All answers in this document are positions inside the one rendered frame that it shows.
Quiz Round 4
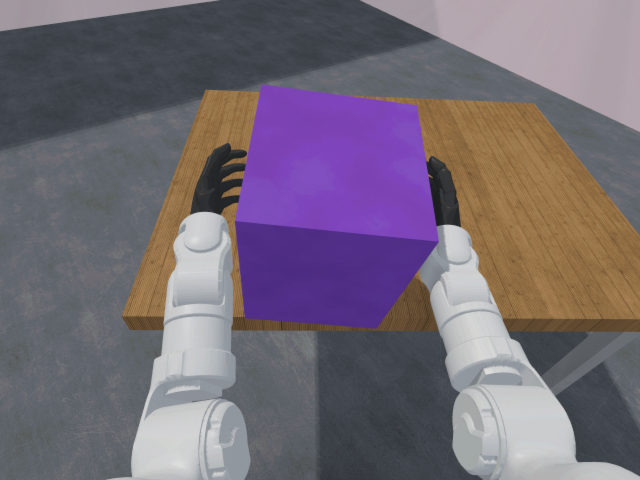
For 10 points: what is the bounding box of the robot right upper arm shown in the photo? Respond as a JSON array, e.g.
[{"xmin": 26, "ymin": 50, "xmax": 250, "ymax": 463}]
[{"xmin": 452, "ymin": 384, "xmax": 640, "ymax": 480}]

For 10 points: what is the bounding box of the robot left hand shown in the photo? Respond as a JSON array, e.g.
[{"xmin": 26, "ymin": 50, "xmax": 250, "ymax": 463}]
[{"xmin": 190, "ymin": 143, "xmax": 247, "ymax": 215}]

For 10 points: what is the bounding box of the robot left upper arm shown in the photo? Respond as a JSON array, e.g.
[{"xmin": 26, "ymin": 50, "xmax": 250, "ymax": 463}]
[{"xmin": 107, "ymin": 398, "xmax": 251, "ymax": 480}]

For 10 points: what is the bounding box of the robot right hand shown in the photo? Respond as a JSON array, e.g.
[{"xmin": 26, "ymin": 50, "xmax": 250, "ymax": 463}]
[{"xmin": 426, "ymin": 156, "xmax": 461, "ymax": 227}]

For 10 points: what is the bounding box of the carton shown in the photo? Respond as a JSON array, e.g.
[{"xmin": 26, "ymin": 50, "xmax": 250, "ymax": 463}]
[{"xmin": 235, "ymin": 84, "xmax": 439, "ymax": 329}]

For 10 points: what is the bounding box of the table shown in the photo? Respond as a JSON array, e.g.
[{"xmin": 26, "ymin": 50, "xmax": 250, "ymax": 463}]
[{"xmin": 122, "ymin": 90, "xmax": 640, "ymax": 396}]

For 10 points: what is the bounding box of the left robot forearm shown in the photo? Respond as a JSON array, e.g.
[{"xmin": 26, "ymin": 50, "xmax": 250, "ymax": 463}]
[{"xmin": 131, "ymin": 212, "xmax": 236, "ymax": 477}]

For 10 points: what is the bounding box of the right robot forearm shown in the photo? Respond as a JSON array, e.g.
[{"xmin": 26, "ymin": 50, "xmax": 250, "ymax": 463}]
[{"xmin": 420, "ymin": 225, "xmax": 576, "ymax": 456}]

